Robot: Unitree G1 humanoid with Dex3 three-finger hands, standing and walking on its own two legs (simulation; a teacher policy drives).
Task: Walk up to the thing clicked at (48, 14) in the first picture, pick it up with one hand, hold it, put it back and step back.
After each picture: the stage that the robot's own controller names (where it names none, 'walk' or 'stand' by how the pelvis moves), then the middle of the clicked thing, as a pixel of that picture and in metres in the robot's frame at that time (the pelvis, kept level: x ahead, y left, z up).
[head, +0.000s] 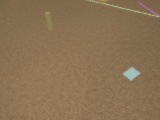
stand; (48, 21) +1.88 +0.46 -0.65
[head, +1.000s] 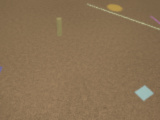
walk; (59, 27) +1.77 +0.22 -0.64
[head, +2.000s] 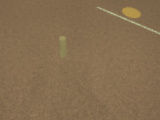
walk; (62, 47) +1.17 +0.15 -0.65
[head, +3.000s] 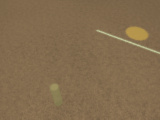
walk; (56, 95) +0.68 +0.22 -0.63
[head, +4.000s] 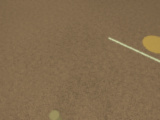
stand; out of the picture +0.42 +0.22 -0.62
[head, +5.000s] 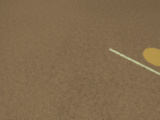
stand; out of the picture +0.37 +0.20 -0.66
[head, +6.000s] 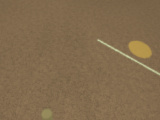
walk; out of the picture +0.42 +0.18 -0.64
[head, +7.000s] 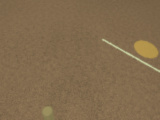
stand; (49, 117) +0.43 +0.21 -0.62
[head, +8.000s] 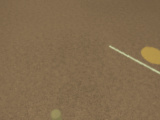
stand; out of the picture +0.47 +0.17 -0.64
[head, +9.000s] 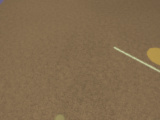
stand; out of the picture +0.44 +0.17 -0.66
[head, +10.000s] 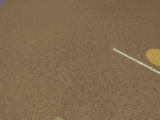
stand; out of the picture +0.43 +0.17 -0.66
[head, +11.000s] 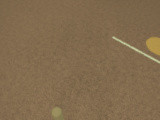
go down; (58, 117) +0.43 +0.17 -0.64
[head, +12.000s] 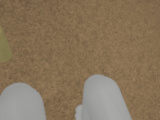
go down; out of the picture +0.49 +0.25 -0.23
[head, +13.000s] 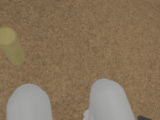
approach; (12, 49) +0.48 +0.25 -0.24
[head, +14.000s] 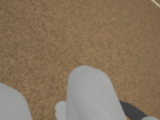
close in; out of the picture +0.46 +0.29 -0.16
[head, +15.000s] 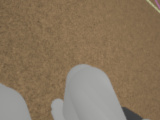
lift; out of the picture +0.45 +0.29 -0.16
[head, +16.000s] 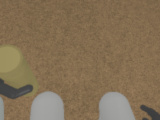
lift; (20, 76) +0.34 +0.21 -0.02
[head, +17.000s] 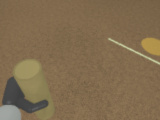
hold; (38, 93) +0.31 +0.15 +0.04
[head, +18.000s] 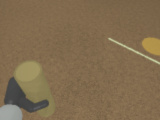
hold; (39, 93) +0.31 +0.15 +0.04
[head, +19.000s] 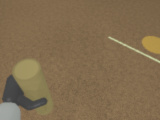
hold; (37, 91) +0.32 +0.16 +0.04
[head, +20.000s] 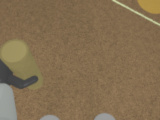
crouch; (26, 69) +0.40 +0.18 -0.02
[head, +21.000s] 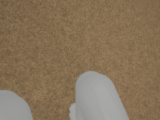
lower; out of the picture +0.48 +0.26 -0.10
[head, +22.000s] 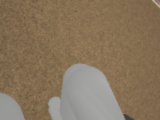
lower; out of the picture +0.46 +0.30 -0.16
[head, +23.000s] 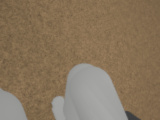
lower; out of the picture +0.45 +0.30 -0.17
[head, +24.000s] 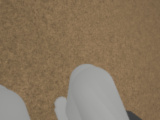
lower; out of the picture +0.44 +0.30 -0.17
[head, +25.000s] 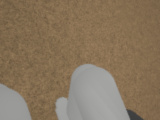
lower; out of the picture +0.44 +0.30 -0.16
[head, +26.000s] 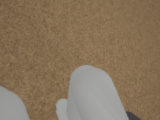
open; out of the picture +0.45 +0.29 -0.17
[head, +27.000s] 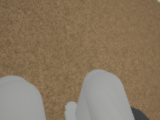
stand; out of the picture +0.45 +0.28 -0.18
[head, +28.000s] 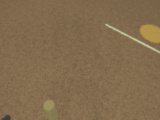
stand; (51, 111) +0.43 +0.18 -0.54
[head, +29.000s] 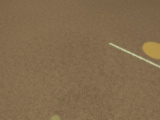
stand; out of the picture +0.43 +0.18 -0.59
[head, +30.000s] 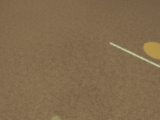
stand; out of the picture +0.42 +0.18 -0.60
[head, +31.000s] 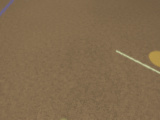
stand; out of the picture +0.44 +0.16 -0.65
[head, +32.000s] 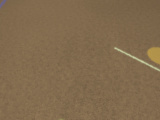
stand; out of the picture +0.42 +0.17 -0.66
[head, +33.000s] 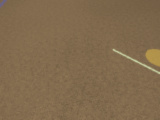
stand; out of the picture +0.41 +0.17 -0.66
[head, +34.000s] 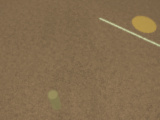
walk; (54, 100) +0.48 +0.19 -0.63
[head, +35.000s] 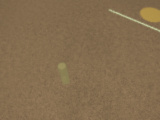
walk; (64, 74) +0.75 +0.21 -0.63
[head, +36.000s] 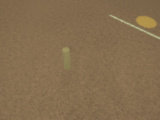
stand; (66, 58) +1.04 +0.16 -0.64
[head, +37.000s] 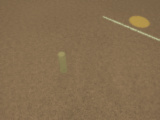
stand; (62, 62) +1.02 +0.19 -0.66
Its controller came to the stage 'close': yes
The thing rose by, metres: 0.67
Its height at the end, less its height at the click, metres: +0.00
